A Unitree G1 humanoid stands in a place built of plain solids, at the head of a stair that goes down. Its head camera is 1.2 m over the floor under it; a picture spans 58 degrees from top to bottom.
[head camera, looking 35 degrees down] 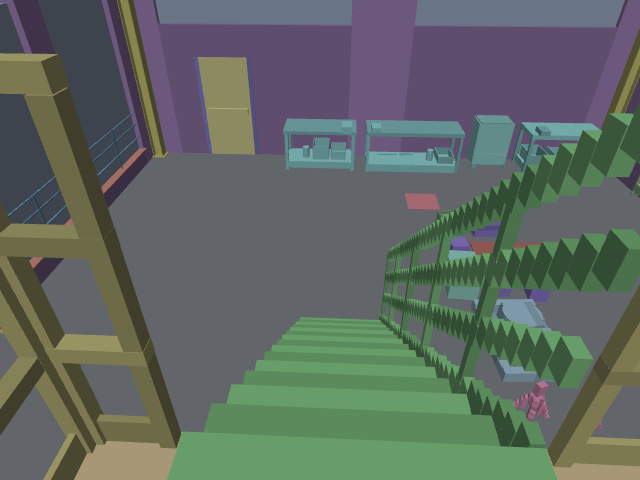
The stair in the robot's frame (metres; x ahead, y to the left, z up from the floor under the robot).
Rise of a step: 0.19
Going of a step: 0.23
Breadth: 1.05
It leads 3 degrees to the right of straight ahead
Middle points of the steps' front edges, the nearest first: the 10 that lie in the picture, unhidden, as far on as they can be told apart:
0.70 -0.12 0.00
0.93 -0.13 -0.19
1.15 -0.14 -0.39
1.38 -0.15 -0.58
1.61 -0.16 -0.77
1.83 -0.18 -0.97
2.06 -0.19 -1.16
2.28 -0.20 -1.35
2.51 -0.21 -1.55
2.74 -0.22 -1.74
